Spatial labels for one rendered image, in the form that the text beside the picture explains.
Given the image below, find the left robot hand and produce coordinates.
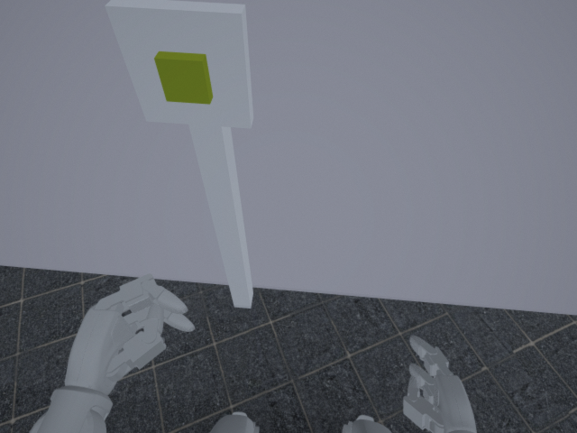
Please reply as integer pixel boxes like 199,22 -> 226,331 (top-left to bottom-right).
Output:
65,273 -> 195,395

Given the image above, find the robot left forearm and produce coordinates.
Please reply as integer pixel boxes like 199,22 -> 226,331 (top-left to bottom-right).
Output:
30,386 -> 113,433

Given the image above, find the robot left thigh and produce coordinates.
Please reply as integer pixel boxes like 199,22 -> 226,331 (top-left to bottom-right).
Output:
210,415 -> 260,433

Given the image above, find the button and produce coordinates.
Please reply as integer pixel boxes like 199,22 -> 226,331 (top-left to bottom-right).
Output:
154,51 -> 213,105

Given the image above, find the panel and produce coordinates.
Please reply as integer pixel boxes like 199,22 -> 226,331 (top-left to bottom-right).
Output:
105,0 -> 253,309

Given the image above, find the right robot hand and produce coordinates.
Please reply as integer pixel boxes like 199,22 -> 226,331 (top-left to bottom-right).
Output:
403,335 -> 477,433

